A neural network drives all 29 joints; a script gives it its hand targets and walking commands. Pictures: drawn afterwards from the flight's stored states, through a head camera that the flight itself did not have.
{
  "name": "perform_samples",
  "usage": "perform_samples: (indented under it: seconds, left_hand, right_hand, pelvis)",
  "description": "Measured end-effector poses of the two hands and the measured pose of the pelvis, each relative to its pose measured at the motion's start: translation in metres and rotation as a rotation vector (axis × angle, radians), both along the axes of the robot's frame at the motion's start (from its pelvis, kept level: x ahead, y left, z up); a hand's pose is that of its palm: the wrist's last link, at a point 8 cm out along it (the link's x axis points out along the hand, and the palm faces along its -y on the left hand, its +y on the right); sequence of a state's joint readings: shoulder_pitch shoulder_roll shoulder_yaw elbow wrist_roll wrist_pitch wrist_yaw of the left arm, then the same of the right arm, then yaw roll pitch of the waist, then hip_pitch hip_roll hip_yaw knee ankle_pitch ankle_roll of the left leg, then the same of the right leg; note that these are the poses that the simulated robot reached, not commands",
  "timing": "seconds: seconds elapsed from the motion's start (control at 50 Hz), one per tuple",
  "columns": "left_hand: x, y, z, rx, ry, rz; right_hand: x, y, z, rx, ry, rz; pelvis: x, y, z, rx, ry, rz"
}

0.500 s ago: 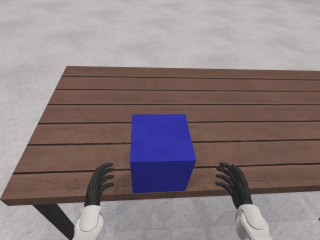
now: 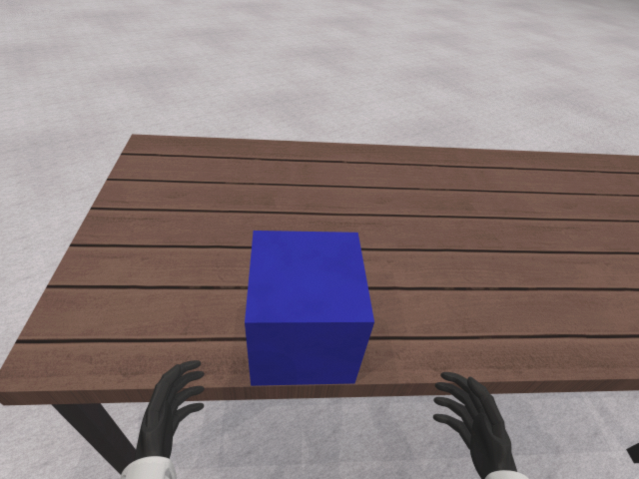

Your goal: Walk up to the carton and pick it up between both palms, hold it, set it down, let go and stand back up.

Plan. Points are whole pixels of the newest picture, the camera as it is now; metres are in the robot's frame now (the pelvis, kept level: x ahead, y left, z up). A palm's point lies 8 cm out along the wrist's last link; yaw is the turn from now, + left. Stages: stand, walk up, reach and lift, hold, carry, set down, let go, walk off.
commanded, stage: set down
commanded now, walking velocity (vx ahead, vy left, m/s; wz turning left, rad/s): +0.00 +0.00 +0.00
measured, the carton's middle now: (304, 308) +0.40 +0.07 -0.03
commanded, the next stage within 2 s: let go in 1.16 s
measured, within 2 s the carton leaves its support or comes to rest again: neither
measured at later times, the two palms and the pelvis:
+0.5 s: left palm (150, 432) +0.19 +0.23 -0.03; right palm (484, 458) +0.20 -0.17 -0.02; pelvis +0.02 +0.03 +0.00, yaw -2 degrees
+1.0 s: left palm (146, 452) +0.18 +0.24 -0.05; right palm (495, 478) +0.19 -0.19 -0.05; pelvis +0.03 +0.01 +0.00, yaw +0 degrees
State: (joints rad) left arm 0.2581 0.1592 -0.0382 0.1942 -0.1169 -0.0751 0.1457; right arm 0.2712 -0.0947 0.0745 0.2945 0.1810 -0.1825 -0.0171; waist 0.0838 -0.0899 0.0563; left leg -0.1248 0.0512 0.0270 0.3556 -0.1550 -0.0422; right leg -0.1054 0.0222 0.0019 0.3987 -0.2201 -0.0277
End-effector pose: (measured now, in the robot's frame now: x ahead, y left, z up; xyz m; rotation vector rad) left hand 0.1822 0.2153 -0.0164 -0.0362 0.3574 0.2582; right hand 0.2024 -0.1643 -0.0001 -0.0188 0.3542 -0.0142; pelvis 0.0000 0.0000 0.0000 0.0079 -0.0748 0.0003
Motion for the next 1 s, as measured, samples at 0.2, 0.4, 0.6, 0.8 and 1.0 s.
perform_samples:
  seconds: [0.2,0.4,0.6,0.8,1.0]
  left_hand:
    - [-0.004,0.015,0.002,0.041,0.077,-0.008]
    - [0.001,0.022,-0.011,0.024,0.145,-0.043]
    - [0.011,0.014,-0.024,0.024,0.194,-0.082]
    - [-0.007,0.024,-0.030,0.086,0.272,-0.053]
    - [-0.005,0.021,-0.035,0.084,0.311,-0.102]
  right_hand:
    - [-0.002,0.011,-0.011,0.026,0.027,-0.022]
    - [-0.003,0.002,-0.020,-0.030,0.107,-0.024]
    - [0.004,-0.005,-0.023,-0.047,0.137,-0.025]
    - [-0.011,-0.015,-0.049,-0.055,0.233,-0.014]
    - [-0.012,-0.024,-0.050,-0.079,0.196,-0.013]
  pelvis:
    - [0.002,0.014,0.000,0.002,-0.001,-0.003]
    - [0.015,0.030,0.002,-0.003,0.024,-0.029]
    - [0.033,0.031,0.003,-0.009,0.028,-0.024]
    - [0.041,0.024,0.003,-0.012,0.016,-0.010]
    - [0.029,0.014,0.004,-0.007,0.023,-0.007]
